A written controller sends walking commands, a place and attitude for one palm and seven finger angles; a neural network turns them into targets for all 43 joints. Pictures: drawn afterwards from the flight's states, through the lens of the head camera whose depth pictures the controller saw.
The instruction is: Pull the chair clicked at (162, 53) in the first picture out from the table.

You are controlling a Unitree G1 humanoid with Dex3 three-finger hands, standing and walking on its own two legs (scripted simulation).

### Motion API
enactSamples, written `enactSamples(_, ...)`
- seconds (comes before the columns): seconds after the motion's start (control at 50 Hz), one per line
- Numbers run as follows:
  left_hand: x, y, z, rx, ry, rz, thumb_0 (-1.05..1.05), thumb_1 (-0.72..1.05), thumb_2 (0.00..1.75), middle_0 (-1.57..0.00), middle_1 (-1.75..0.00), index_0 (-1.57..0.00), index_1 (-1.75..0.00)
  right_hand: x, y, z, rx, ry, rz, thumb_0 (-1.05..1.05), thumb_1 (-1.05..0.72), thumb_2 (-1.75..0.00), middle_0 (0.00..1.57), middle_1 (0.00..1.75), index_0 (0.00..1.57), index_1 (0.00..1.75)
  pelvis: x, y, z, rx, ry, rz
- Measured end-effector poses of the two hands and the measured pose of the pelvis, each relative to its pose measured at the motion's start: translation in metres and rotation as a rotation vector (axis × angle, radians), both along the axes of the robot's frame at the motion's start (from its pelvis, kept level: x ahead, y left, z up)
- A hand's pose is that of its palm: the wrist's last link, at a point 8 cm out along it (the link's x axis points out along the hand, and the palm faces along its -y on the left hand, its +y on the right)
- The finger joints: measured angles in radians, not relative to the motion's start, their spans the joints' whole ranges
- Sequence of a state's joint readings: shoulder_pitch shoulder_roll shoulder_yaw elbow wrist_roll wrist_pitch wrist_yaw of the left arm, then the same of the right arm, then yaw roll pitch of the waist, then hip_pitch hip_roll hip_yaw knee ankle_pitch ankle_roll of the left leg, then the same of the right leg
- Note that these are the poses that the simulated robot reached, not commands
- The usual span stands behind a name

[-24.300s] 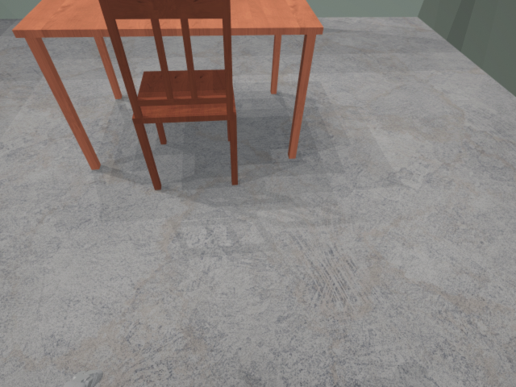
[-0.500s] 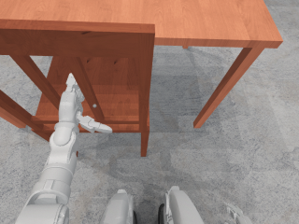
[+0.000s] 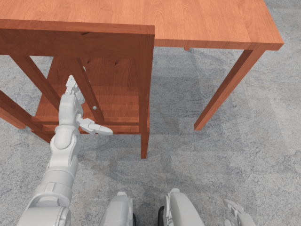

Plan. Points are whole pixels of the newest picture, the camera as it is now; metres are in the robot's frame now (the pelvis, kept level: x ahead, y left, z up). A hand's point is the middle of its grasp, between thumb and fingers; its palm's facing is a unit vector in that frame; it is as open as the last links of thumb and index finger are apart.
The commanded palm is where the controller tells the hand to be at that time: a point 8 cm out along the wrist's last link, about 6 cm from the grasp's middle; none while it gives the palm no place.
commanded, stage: hook a spindle and tug to test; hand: left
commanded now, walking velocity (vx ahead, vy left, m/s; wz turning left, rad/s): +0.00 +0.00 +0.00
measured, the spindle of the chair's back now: (51, 94) +0.44 +0.26 +0.03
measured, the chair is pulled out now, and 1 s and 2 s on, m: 0.00 0.00 0.05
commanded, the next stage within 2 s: step backward, pulling the chair out in 1.30 s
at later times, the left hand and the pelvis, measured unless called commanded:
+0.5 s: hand (96, 107) +0.41 +0.14 +0.02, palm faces +0.00 -1.00 -0.03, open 8.8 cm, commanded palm +0.39 +0.18 +0.02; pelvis +0.00 +0.01 +0.00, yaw +0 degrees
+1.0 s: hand (97, 107) +0.41 +0.14 +0.02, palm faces +0.01 -1.00 -0.02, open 5.3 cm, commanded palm +0.38 +0.18 +0.02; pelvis +0.00 +0.00 +0.00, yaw +0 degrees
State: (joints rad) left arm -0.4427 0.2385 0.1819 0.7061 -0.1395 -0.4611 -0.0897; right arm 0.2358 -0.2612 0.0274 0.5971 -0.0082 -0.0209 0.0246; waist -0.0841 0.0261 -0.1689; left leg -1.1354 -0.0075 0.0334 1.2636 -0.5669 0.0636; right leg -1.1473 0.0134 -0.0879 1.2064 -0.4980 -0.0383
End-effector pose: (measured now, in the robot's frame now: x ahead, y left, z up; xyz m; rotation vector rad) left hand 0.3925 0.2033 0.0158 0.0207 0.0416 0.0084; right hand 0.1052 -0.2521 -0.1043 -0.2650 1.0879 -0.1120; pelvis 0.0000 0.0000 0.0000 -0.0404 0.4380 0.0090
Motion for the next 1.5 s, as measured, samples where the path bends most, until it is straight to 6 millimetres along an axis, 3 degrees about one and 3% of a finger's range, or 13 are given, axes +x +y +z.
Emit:
enactSamples(0.24, 0.001, 0.003, 0.0, 0.013, -0.007, -0.017, -0.02, -0.43, 0.33, -0.3, -0.82, -0.3, -0.82, 0.0, 0.003, -0.004, 0.0, 0.003, 0.004, 0.01, -0.9, -0.9, 0.2, 0.3, 0.2, 0.3, -0.003, 0.003, -0.003, -0.007, -0.001, 0.005)
enactSamples(0.4, 0.0, -0.004, 0.003, 0.006, -0.015, -0.02, -0.01, -0.11, 0.47, -0.43, -1.22, -0.43, -1.22, -0.004, 0.006, -0.002, 0.003, 0.002, 0.002, 0.01, -0.9, -0.9, 0.2, 0.3, 0.2, 0.3, -0.004, 0.005, -0.002, -0.007, -0.005, 0.005)
enactSamples(0.52, 0.0, -0.006, 0.003, 0.011, -0.019, -0.004, -0.01, 0.2, 0.6, -0.48, -1.37, -0.47, -1.37, -0.007, 0.007, -0.003, 0.007, 0.005, -0.004, 0.01, -0.9, -0.9, 0.2, 0.3, 0.2, 0.3, -0.004, 0.006, -0.003, -0.007, -0.005, 0.003)
enactSamples(0.72, 0.001, -0.006, 0.003, 0.017, -0.018, 0.0, 0.0, 0.69, 0.81, -0.5, -1.44, -0.47, -1.44, -0.009, 0.006, -0.005, 0.011, 0.023, -0.002, 0.01, -0.9, -0.9, 0.2, 0.3, 0.2, 0.3, -0.003, 0.004, -0.002, -0.005, -0.005, 0.004)
enactSamples(1.12, -0.003, -0.008, 0.004, 0.002, 0.007, 0.007, 0.02, 0.72, 0.78, -0.42, -1.45, -0.43, -1.45, 0.013, 0.003, 0.005, 0.026, -0.019, -0.009, 0.01, -0.9, -0.9, 0.2, 0.3, 0.2, 0.3, 0.01, 0.001, 0.004, 0.002, 0.0, -0.009)
enactSamples(1.42, -0.023, -0.008, 0.005, 0.006, 0.018, -0.012, 0.02, 0.72, 0.77, -0.41, -1.45, -0.41, -1.45, 0.046, 0.009, 0.01, 0.044, -0.05, 0.012, 0.01, -0.9, -0.9, 0.2, 0.3, 0.2, 0.3, 0.029, 0.002, 0.009, 0.0, 0.006, -0.007)
enactSamples(1.5, -0.022, -0.008, 0.019, 0.118, 0.16, -0.004, 0.02, 0.7, 0.78, -0.41, -1.4, -0.42, -1.45, 0.048, 0.015, 0.029, 0.041, -0.022, -0.079, 0.01, -0.9, -0.9, 0.2, 0.3, 0.2, 0.3, 0.033, 0.004, 0.035, 0.025, -0.106, -0.009)
